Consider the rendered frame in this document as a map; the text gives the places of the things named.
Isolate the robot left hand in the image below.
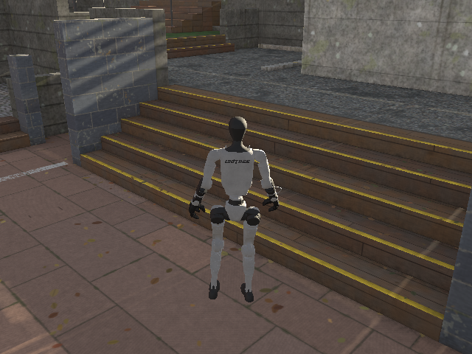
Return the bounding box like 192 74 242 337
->
189 202 206 219

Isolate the robot right hand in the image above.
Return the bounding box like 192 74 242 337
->
263 198 280 212

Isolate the robot left shin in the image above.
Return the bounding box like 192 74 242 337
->
210 239 222 289

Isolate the left robot upper arm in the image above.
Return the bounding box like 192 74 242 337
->
201 148 222 190

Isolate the robot right shin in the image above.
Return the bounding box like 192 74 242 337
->
243 244 255 293

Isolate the robot left forearm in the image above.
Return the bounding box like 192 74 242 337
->
191 178 207 206

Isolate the right robot upper arm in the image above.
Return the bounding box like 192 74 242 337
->
253 149 272 189

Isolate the robot shin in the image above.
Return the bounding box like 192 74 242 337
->
210 239 222 289
243 244 255 293

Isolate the robot right forearm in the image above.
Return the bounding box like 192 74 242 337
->
265 178 278 202

